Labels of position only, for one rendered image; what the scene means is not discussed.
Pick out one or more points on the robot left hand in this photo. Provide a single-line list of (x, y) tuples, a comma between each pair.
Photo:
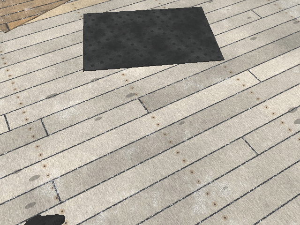
[(46, 220)]

